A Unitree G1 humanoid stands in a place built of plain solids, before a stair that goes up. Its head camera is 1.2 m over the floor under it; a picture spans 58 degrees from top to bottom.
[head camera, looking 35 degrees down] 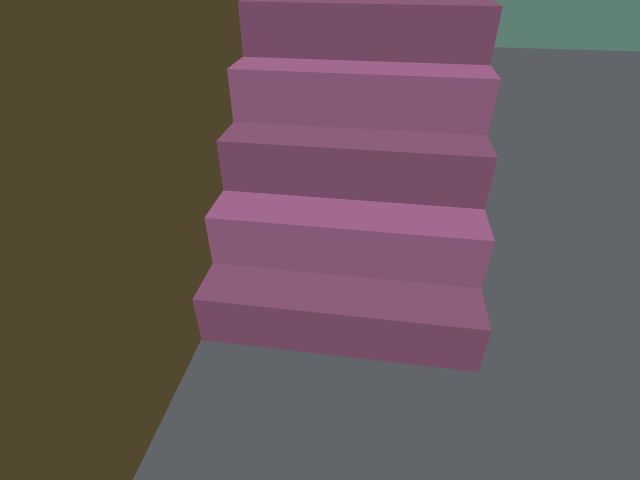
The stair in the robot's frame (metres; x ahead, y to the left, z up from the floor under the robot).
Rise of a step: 0.20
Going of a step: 0.20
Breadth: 0.97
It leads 8 degrees to the right of straight ahead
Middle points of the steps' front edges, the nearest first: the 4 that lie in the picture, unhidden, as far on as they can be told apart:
1.01 -0.05 0.20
1.21 -0.08 0.40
1.41 -0.11 0.60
1.60 -0.14 0.80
